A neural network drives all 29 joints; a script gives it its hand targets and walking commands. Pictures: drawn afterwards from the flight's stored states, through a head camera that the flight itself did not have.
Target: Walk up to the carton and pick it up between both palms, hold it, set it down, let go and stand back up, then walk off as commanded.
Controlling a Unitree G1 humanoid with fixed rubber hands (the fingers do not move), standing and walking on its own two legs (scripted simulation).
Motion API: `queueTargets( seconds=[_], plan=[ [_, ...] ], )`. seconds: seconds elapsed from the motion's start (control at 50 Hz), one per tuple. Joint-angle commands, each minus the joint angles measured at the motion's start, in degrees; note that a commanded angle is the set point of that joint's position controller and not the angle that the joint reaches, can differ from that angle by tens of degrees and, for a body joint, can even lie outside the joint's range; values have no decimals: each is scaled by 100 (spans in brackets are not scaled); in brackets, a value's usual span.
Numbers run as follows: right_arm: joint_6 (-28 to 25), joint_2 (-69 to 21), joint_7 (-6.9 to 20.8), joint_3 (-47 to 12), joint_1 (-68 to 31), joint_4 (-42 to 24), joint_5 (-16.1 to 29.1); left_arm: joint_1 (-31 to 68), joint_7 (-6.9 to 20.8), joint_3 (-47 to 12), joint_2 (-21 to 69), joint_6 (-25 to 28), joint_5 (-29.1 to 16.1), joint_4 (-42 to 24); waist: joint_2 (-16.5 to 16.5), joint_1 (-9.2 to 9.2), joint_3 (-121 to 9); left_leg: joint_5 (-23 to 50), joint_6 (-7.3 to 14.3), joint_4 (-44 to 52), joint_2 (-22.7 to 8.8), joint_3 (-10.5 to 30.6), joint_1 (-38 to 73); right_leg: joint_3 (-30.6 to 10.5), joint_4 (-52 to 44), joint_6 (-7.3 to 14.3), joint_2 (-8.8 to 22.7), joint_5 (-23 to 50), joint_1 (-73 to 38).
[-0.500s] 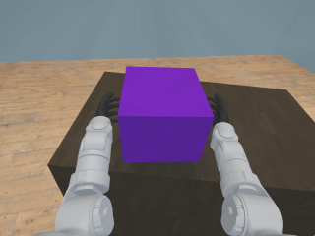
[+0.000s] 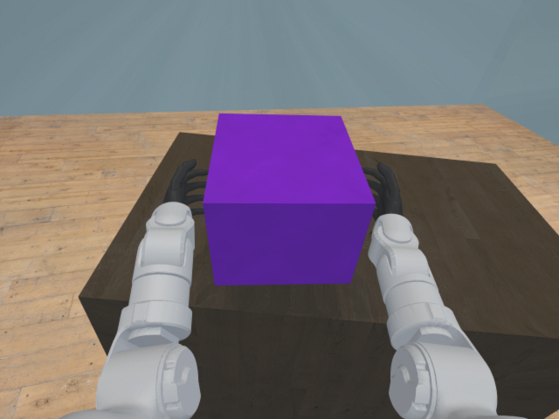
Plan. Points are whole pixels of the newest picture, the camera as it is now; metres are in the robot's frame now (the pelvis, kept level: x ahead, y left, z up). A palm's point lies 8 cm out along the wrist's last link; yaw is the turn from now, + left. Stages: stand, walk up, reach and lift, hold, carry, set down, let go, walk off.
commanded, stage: reach and lift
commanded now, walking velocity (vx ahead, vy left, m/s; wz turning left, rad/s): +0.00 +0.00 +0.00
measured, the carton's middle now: (282, 195) +0.46 +0.01 +0.12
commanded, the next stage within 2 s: hold in 0.14 s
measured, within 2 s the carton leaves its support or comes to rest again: neither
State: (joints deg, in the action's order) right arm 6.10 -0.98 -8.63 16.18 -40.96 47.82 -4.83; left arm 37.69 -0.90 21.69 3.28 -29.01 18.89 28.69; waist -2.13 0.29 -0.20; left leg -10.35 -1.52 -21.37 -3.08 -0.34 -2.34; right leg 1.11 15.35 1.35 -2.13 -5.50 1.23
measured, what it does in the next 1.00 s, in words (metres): stands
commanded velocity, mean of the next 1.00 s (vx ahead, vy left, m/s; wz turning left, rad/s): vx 0.00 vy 0.00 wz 0.00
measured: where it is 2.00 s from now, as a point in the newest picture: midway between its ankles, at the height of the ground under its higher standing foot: outside the picture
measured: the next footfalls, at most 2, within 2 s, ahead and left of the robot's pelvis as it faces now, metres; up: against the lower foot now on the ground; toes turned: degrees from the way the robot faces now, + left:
none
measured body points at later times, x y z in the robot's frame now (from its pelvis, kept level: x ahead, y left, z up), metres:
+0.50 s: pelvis +0.00 +0.00 +0.00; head -0.08 +0.02 +0.44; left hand +0.37 +0.17 +0.17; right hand +0.38 -0.15 +0.18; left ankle +0.03 +0.13 -0.75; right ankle +0.04 -0.11 -0.75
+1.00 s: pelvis +0.00 +0.00 +0.00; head -0.08 +0.02 +0.44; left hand +0.36 +0.17 +0.18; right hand +0.37 -0.15 +0.19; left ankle +0.03 +0.13 -0.75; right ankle +0.04 -0.11 -0.75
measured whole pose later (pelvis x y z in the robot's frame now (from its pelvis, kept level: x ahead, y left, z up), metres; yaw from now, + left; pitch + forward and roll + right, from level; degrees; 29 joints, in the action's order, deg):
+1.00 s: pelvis +0.00 +0.00 +0.00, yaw +0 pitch -11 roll -1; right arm 11.0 -1.2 -10.0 12.6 -40.1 40.6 -1.2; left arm 37.7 2.1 21.7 3.3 -36.8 21.4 21.0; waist -2.2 1.4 0.3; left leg -10.2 -1.5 -21.4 -3.1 -0.2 -0.5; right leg 1.3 15.4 1.3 -2.1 -5.5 -0.6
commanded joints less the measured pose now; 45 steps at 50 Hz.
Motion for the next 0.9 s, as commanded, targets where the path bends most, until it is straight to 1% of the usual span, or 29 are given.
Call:
queueTargets(
  seconds=[0.0, 0.04, 0.06, 0.1, 0.12, 0.14, 0.16, 0.18, 0.2, 0.24, 0.26, 0.28, 0.32, 0.36, 0.38, 0.42, 0.44, 0.5, 0.54, 0.62, 0.66, 0.72, 0.74, 0.76, 0.78, 0.8, 0.82, 0.84, 0.88],
  plan=[
    [-234, -2708, 988, -1897, -4210, -1401, 399, 4233, 1151, -2274, 2369, 214, -645, -1249, -5, 593, -1494, 582, 125, 732, 529, -316, 329, 481, -126, -414, 119, 112, -1036],
    [-293, -2874, 995, -2000, -4399, -1696, 456, 4368, 1109, -2422, 2512, 259, -679, -1635, -83, 513, -1934, 758, 136, 701, 520, -338, 456, 484, -54, -391, 77, 237, -1059],
    [-289, -2887, 969, -2118, -4311, -1689, 500, 4467, 1116, -2526, 2530, 257, -791, -1766, -74, 612, -1979, 843, 133, 629, 541, -332, 432, 474, -25, -395, 89, 372, -1136],
    [-196, -2779, 952, -2001, -4132, -1437, 495, 4382, 1146, -2405, 2469, 203, -723, -1569, 32, 647, -1771, 715, 93, 689, 543, -313, 451, 491, -80, -404, 90, 228, -1057],
    [-230, -2773, 947, -1995, -4253, -1656, 491, 4338, 1149, -2472, 2554, 158, -745, -1641, -52, 662, -1837, 738, 106, 665, 552, -314, 463, 488, -106, -407, 83, 208, -1091],
    [-220, -2695, 928, -1957, -4135, -1605, 474, 4346, 1125, -2555, 2534, 145, -760, -1771, 76, 705, -1828, 938, 43, 652, 514, -288, 553, 560, -57, -364, 37, 349, -1061],
    [-152, -2750, 930, -1979, -4068, -1601, 485, 4082, 1174, -2326, 2427, 93, -608, -1513, -78, 621, -1535, 728, 101, 710, 544, -336, 482, 473, -163, -391, 89, 183, -1056],
    [-65, -2664, 969, -1843, -3977, -1314, 441, 4340, 1193, -2322, 2400, 68, -615, -1615, 61, 681, -1327, 465, 114, 770, 515, -330, 328, 487, -135, -354, 67, -108, -951],
    [-128, -2617, 954, -1903, -4088, -1446, 461, 4179, 1212, -2350, 2426, 12, -624, -1554, -14, 730, -1395, 544, 106, 781, 525, -312, 405, 494, -161, -376, 90, 45, -1063],
    [-179, -2610, 955, -2074, -4186, -1813, 687, 4284, 1152, -2677, 2630, 44, -809, -1972, 144, 714, -1965, 1124, 11, 616, 481, -234, 570, 494, -58, -318, 12, 434, -1120],
    [-105, -2644, 908, -2082, -4057, -1643, 634, 4312, 1165, -2599, 2457, 36, -770, -1888, 86, 747, -1723, 983, 12, 619, 528, -301, 600, 507, -110, -382, 28, 375, -1104],
    [-87, -2468, 956, -1916, -4224, -1556, 547, 4204, 1198, -2446, 2451, -34, -672, -1588, 63, 726, -1354, 553, 69, 781, 498, -263, 384, 542, -183, -320, 8, -150, -889],
    [-107, -2669, 932, -2099, -4262, -1854, 590, 4055, 1209, -2424, 2428, -129, -661, -1743, -41, 635, -1530, 625, 123, 766, 514, -287, 361, 470, -156, -346, 38, 31, -1038],
    [-40, -2693, 979, -2063, -4134, -1677, 592, 4421, 1151, -2659, 2572, -75, -726, -1988, 178, 722, -1610, 534, 41, 758, 487, -266, 375, 515, -104, -313, 8, -120, -970],
    [-53, -2736, 953, -2115, -4406, -1897, 651, 4469, 1148, -2661, 2568, -92, -813, -1946, 19, 643, -1703, 486, 93, 758, 527, -294, 309, 504, -139, -332, 8, -176, -962],
    [37, -2713, 907, -2079, -4100, -1767, 624, 4063, 1215, -2371, 2358, -171, -660, -1664, -34, 651, -1395, 459, 159, 787, 556, -334, 342, 458, -206, -371, 66, -106, -1047],
    [20, -2672, 901, -2100, -4002, -1870, 637, 4046, 1225, -2544, 2416, -166, -712, -1935, 68, 730, -1671, 724, 89, 728, 541, -291, 421, 477, -116, -355, 38, 185, -1134],
    [85, -2762, 926, -2155, -4282, -1918, 699, 4305, 1231, -2460, 2437, -225, -666, -1847, -17, 651, -1487, 378, 161, 812, 559, -308, 233, 472, -163, -376, 52, -184, -924],
    [132, -2804, 914, -2318, -4073, -1936, 794, 4278, 1223, -2494, 2397, -234, -668, -2108, 114, 604, -1619, 669, 124, 743, 574, -342, 332, 449, -90, -388, 51, 118, -1099],
    [168, -2705, 801, -2287, -4077, -2141, 816, 4000, 1317, -2383, 2340, -304, -717, -1942, -69, 711, -1586, 715, 159, 722, 576, -341, 417, 430, -161, -409, 69, 243, -1184],
    [198, -2637, 835, -2212, -4085, -1975, 772, 4178, 1324, -2449, 2369, -288, -711, -2001, -16, 761, -1448, 535, 127, 756, 534, -311, 306, 447, -181, -347, 26, -71, -1087],
    [260, -2616, 866, -2276, -3909, -1978, 858, 4022, 1325, -2493, 2354, -341, -634, -2116, 100, 768, -1556, 841, 82, 705, 537, -313, 535, 456, -157, -367, 13, 220, -1160],
    [183, -2695, 855, -2348, -4154, -2383, 877, 4084, 1318, -2608, 2509, -346, -733, -2254, 31, 743, -1786, 959, 79, 684, 513, -267, 509, 481, -96, -344, -26, 318, -1135],
    [207, -2647, 851, -2368, -4231, -2298, 897, 4241, 1305, -2540, 2458, -312, -696, -2302, 8, 671, -1722, 849, 92, 689, 519, -303, 459, 452, -123, -349, -21, 172, -1073],
    [249, -2641, 827, -2352, -3966, -2142, 850, 4064, 1293, -2534, 2394, -336, -701, -2161, 63, 786, -1627, 900, 102, 686, 549, -292, 547, 468, -164, -363, 15, 270, -1183],
    [234, -2637, 856, -2395, -4017, -2170, 871, 4091, 1287, -2483, 2392, -364, -661, -2141, 87, 669, -1488, 759, 95, 734, 552, -287, 340, 492, -136, -343, 10, 99, -1129],
    [226, -2621, 855, -2286, -4008, -2100, 877, 4177, 1291, -2584, 2484, -350, -733, -2339, 163, 750, -1555, 767, 88, 723, 532, -277, 450, 466, -152, -328, 14, 126, -1074],
    [229, -2710, 858, -2384, -3993, -2214, 862, 4082, 1295, -2529, 2418, -348, -733, -2312, -34, 709, -1627, 900, 105, 693, 530, -286, 441, 465, -119, -344, 5, 258, -1145],
    [238, -2639, 827, -2382, -3902, -2189, 847, 3858, 1377, -2389, 2355, -408, -593, -2063, -95, 724, -1453, 771, 136, 709, 562, -357, 406, 438, -170, -389, 65, 238, -1210]
  ],
)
